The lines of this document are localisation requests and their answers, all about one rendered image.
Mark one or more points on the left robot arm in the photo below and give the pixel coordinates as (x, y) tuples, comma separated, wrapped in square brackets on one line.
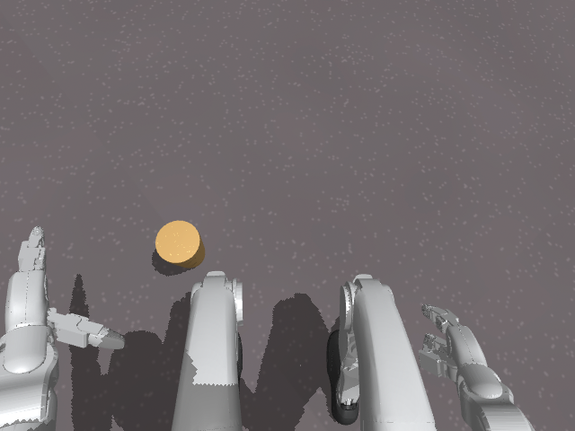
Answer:
[(28, 374)]

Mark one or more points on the cup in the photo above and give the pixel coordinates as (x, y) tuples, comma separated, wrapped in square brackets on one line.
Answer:
[(179, 243)]

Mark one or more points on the right robot hand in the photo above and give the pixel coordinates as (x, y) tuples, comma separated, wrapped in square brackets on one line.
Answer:
[(444, 358)]

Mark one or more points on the right robot arm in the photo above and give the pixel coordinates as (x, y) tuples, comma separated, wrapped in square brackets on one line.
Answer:
[(486, 403)]

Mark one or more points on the left robot hand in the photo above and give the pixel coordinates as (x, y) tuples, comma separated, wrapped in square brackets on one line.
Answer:
[(27, 302)]

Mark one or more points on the right robot foot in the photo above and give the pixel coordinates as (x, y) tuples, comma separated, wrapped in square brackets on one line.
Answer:
[(344, 414)]

